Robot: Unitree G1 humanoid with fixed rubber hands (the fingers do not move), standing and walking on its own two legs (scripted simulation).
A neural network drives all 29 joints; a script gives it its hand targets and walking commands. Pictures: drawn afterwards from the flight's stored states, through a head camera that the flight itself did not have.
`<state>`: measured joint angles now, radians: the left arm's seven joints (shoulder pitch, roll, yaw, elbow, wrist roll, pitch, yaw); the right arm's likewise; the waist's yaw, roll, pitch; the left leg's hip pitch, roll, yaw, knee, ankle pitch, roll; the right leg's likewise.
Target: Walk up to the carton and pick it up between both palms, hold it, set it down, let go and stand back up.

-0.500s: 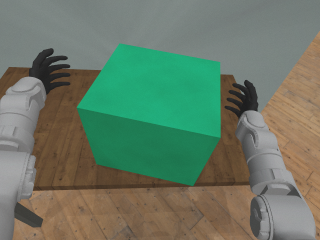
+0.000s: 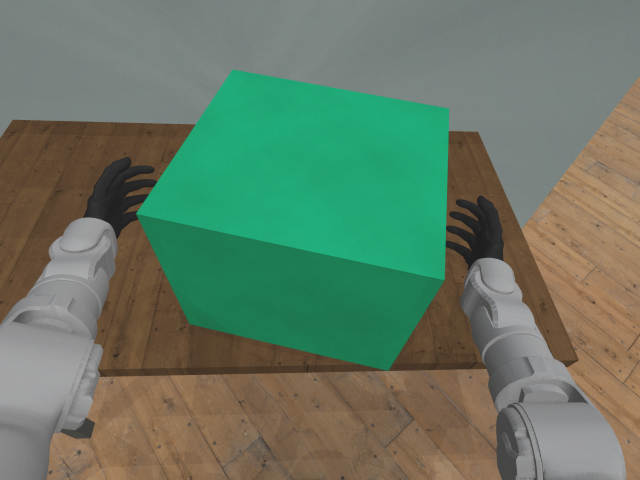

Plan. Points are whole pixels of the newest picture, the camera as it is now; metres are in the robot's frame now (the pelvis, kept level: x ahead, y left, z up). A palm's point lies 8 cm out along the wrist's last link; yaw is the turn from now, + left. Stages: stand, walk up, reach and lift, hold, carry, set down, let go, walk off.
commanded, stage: reach and lift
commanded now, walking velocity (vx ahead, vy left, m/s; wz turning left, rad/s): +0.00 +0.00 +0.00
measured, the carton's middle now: (311, 222) +0.47 -0.02 +0.02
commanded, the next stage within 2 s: none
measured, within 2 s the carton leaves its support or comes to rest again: neither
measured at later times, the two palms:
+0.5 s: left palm (118, 222) +0.45 +0.24 +0.05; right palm (462, 253) +0.39 -0.22 +0.04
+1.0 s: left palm (142, 224) +0.44 +0.21 +0.06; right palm (459, 260) +0.38 -0.21 +0.04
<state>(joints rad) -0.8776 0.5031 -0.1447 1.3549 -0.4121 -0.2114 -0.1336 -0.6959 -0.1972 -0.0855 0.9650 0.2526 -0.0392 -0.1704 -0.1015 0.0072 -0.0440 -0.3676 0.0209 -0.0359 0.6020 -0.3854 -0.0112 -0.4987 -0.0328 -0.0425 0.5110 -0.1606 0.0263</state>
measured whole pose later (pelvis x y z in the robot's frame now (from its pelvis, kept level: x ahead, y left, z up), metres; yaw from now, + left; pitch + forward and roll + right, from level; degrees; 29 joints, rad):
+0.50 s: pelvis +0.01 +0.00 +0.00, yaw +0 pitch +14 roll -1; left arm -0.87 0.48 -0.14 1.36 -0.41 -0.25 -0.12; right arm -0.68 -0.17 -0.01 0.99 0.29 -0.21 -0.20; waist -0.10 0.01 -0.09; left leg -0.45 0.01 -0.04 0.60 -0.39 -0.01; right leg -0.59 -0.04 -0.05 0.53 -0.18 0.03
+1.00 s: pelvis +0.00 +0.00 +0.00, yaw +1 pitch +13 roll -1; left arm -0.91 0.40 -0.14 1.41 -0.41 -0.26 -0.12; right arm -0.69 -0.13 -0.01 1.03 0.23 -0.21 -0.24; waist -0.10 0.01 -0.11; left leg -0.46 0.01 -0.04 0.61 -0.38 -0.01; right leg -0.60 -0.05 -0.05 0.54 -0.17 0.03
